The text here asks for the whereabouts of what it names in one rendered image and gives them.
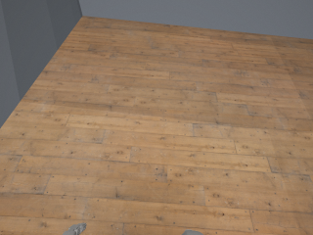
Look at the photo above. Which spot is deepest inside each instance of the left robot hand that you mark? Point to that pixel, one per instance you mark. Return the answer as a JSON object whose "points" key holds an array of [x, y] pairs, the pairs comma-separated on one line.
{"points": [[76, 229]]}

